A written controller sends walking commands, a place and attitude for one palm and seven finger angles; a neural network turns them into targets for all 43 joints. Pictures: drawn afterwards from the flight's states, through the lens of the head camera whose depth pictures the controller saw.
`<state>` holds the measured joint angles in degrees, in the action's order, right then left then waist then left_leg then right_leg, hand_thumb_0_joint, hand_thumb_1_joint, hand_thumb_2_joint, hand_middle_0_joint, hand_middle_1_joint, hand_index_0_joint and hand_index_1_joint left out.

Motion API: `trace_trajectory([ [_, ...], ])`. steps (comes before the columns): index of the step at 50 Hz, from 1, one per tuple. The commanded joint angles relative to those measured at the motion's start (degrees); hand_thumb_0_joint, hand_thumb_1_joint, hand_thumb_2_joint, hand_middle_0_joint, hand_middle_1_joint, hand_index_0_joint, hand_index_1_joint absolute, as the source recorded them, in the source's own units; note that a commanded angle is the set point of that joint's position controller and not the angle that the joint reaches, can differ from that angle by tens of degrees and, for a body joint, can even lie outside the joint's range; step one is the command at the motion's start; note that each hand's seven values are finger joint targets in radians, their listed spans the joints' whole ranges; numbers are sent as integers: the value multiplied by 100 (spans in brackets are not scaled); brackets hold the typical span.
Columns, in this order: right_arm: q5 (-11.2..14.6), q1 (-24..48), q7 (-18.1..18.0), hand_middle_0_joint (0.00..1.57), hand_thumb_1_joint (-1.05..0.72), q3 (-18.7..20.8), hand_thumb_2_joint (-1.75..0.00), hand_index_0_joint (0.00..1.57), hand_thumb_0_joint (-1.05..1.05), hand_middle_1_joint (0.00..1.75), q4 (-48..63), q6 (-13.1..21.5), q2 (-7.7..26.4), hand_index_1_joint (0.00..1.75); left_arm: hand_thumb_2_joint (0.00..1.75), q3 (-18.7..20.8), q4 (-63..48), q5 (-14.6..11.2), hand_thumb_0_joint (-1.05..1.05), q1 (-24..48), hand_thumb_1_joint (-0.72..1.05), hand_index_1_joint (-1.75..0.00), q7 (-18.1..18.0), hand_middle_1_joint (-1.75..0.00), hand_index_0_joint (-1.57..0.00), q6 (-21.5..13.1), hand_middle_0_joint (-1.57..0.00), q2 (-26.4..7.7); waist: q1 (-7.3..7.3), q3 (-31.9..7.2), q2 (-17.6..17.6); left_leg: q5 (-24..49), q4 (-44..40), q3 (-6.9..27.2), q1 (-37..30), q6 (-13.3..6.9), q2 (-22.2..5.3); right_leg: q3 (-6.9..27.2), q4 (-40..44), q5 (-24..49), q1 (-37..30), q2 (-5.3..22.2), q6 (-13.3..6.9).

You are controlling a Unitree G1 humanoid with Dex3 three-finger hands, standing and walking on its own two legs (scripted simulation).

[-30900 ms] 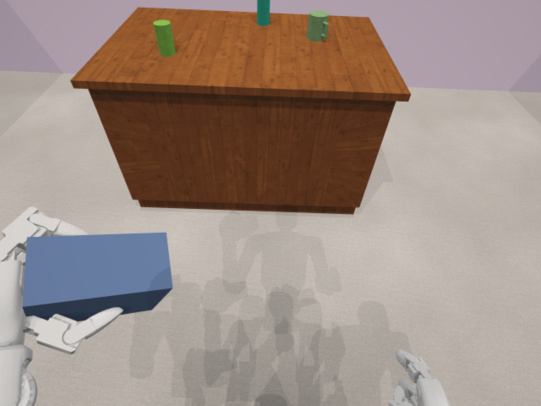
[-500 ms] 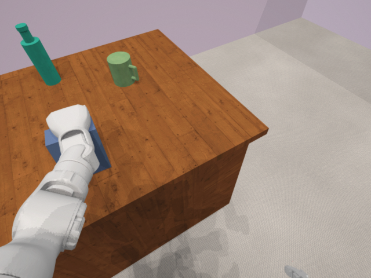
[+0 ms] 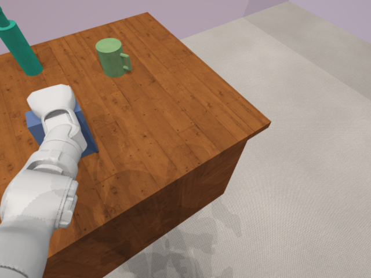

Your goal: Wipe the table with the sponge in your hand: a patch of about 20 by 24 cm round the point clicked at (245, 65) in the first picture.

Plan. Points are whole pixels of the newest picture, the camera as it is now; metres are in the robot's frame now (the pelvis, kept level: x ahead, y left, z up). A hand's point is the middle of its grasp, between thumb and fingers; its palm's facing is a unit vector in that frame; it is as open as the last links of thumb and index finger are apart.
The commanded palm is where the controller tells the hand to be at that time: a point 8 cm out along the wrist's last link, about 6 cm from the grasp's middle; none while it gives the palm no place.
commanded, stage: wipe back along the third lane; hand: left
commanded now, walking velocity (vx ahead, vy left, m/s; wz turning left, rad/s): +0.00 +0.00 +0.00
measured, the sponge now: (68, 139) +0.46 +0.27 +0.00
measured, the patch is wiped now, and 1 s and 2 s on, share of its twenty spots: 1.00 1.00 1.00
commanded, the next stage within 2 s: slide back across to the middle lane in 1.56 s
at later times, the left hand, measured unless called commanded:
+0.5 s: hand (64, 128) +0.45 +0.25 +0.05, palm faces -0.01 -0.01 -1.00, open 10.8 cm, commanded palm +0.40 +0.22 +0.09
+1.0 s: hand (72, 150) +0.39 +0.22 +0.05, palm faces -0.02 -0.04 -1.00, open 10.8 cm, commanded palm +0.35 +0.20 +0.09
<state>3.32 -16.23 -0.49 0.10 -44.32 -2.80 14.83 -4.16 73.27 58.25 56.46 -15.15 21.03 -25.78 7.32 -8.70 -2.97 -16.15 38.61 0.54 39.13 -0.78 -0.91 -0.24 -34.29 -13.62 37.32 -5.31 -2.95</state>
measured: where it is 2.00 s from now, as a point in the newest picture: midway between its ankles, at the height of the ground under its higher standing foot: outside the picture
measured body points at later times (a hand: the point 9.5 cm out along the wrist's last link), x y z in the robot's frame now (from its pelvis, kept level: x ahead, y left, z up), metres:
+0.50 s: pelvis +0.04 +0.03 +0.01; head +0.06 +0.03 +0.46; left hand +0.44 +0.25 +0.11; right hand +0.19 -0.20 -0.11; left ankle +0.02 +0.11 -0.72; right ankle +0.02 -0.09 -0.72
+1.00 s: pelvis +0.04 +0.02 +0.02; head +0.03 +0.00 +0.47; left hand +0.38 +0.22 +0.11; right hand +0.26 -0.19 -0.08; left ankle +0.02 +0.11 -0.72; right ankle +0.02 -0.09 -0.72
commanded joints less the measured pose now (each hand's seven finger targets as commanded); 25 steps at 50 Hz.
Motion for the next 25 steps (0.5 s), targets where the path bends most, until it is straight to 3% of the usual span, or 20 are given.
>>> trace_trajectory([
  [1, 5, -183, 13, 20, -90, 325, -90, 20, 0, 30, 548, 152, 796, 30, 130, -99, -708, 95, 0, 1245, 10, -160, -229, -160, -120, -16, -120, -745, -239, -2125, 178, 916, -353, -17, -1150, -208, 63, 109, 372, 1280, -1409, 238, 144],
  [5, 26, 30, 54, 20, -90, 342, -90, 20, 0, 30, 599, 118, 757, 30, 130, -122, -937, -213, 0, 923, 10, -160, -376, -160, -120, -40, -120, -312, -314, -1929, 393, 1026, -480, 12, -1268, -193, 46, 43, 442, 1346, -1468, 227, 126],
  [9, 80, 295, 110, 20, -90, 318, -90, 20, 0, 30, 584, 80, 719, 30, 130, -474, -987, -378, 0, 667, 10, -160, -496, -160, -120, 174, -120, 265, -335, -1427, 480, 918, -641, 32, -1452, -179, 18, -36, 578, 1031, -1290, 210, 114],
  [10, 91, 401, 120, 20, -90, 318, -90, 20, 0, 30, 591, 79, 697, 30, 130, -478, -1096, -412, 0, 657, 10, -160, -506, -160, -120, 209, -120, 361, -392, -1463, 274, 1071, -684, 70, -1604, -164, 8, -61, 558, 1056, -1268, 213, 79],
  [13, 82, 517, 164, 20, -90, 311, -90, 20, 0, 30, 585, -4, 677, 30, 130, -610, -1178, -419, 0, 494, 10, -160, -542, -160, -120, 392, -120, 571, -463, -1524, 335, 1287, -718, 79, -1841, -139, -2, -118, 549, 1152, -1362, 196, 46],
  [14, 89, 604, 170, 20, -90, 301, -90, 20, 0, 30, 615, -31, 652, 30, 130, -764, -1284, -459, 0, 461, 10, -160, -520, -160, -120, 449, -120, 782, -459, -1548, 292, 1362, -741, 77, -1942, -128, -7, -127, 563, 1207, -1387, 196, 41],
  [15, 96, 696, 172, 20, -90, 303, -90, 20, 0, 30, 628, -50, 641, 30, 130, -662, -1375, -502, 0, 483, 10, -160, -514, -160, -120, 462, -120, 758, -516, -1605, 237, 1508, -758, 125, -2039, -109, -27, -150, 525, 1235, -1401, 200, 14],
  [20, 98, 1016, 208, 20, -90, 297, -90, 20, 0, 30, 742, -223, 603, 30, 130, -838, -1759, -641, 0, -22, 10, -160, -451, -160, -120, 707, -120, 1143, -637, -1640, 464, 2046, -785, 168, -2321, -47, -40, -197, 524, 1650, -1650, 217, -17],
  [21, 87, 1064, 212, 20, -90, 284, -90, 20, 0, 30, 768, -260, 596, 30, 130, -1044, -1886, -656, 0, -60, 10, -160, -432, -160, -120, 767, -120, 1350, -619, -1585, 420, 2144, -776, 158, -2410, -38, -36, -205, 523, 1730, -1645, 208, -18],
  [25, 106, 1386, 229, 20, -90, 276, -90, 20, 0, 30, 886, -411, 563, 30, 130, -1146, -2403, -717, 0, -244, 10, -160, -316, -160, -120, 993, -120, 1530, -684, -1612, 526, 2615, -785, 199, -2617, 2, -52, -216, 546, 2089, -1846, 241, -41],
])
